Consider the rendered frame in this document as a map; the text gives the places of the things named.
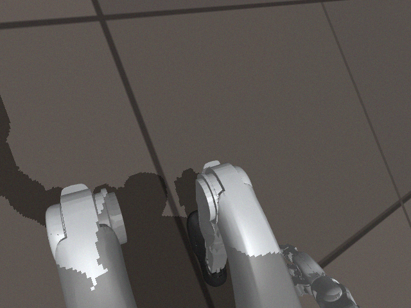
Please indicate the right robot arm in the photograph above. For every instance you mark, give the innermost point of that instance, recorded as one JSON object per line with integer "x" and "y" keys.
{"x": 329, "y": 293}

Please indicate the right robot hand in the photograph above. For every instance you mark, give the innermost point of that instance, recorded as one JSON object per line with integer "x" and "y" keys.
{"x": 304, "y": 269}

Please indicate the right robot foot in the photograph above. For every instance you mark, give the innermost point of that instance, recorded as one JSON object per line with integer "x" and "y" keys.
{"x": 198, "y": 246}

